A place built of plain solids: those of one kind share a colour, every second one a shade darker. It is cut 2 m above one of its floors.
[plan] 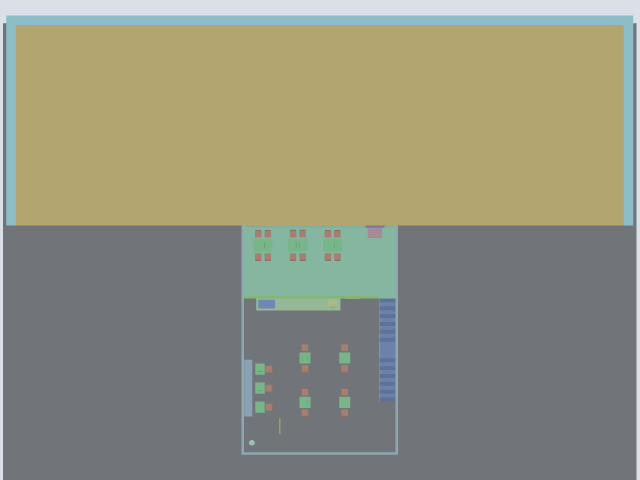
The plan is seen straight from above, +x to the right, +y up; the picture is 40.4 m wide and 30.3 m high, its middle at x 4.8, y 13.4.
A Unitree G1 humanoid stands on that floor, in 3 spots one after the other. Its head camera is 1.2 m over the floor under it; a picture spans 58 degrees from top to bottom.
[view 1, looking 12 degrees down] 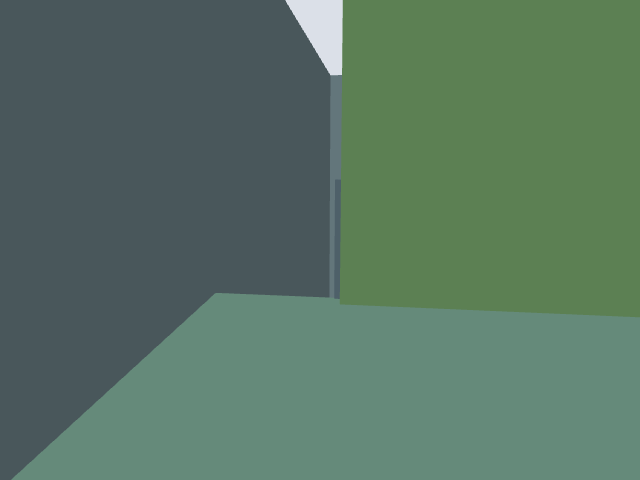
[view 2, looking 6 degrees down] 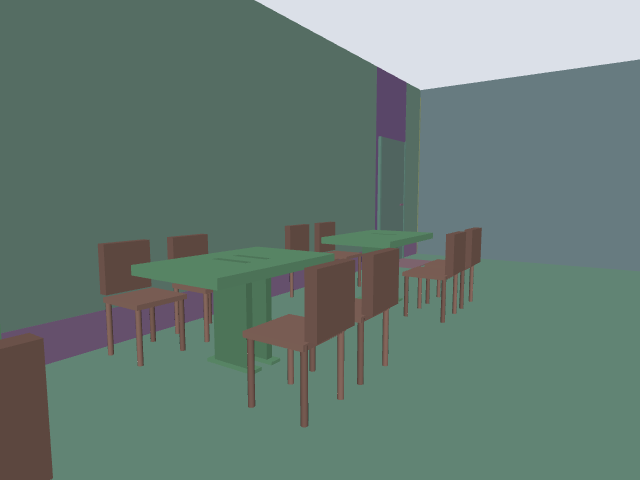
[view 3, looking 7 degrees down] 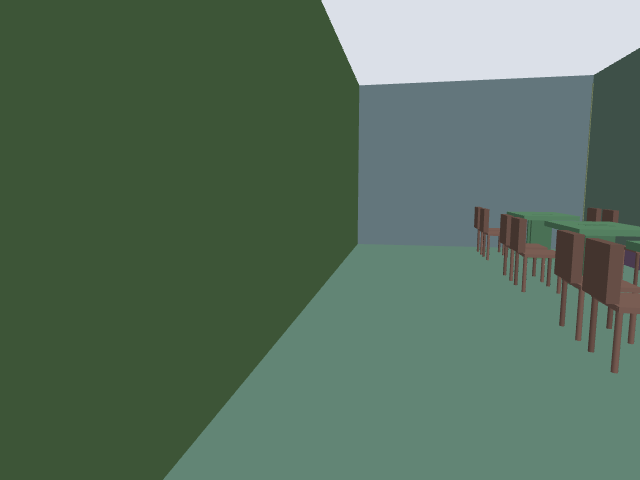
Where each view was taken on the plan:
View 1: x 8.27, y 13.07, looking -83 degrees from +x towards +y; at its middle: wall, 10.92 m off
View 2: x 1.20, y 10.91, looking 34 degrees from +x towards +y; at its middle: side_chair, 5.49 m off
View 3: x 9.07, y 10.81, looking -169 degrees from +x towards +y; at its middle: entrance_wall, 5.03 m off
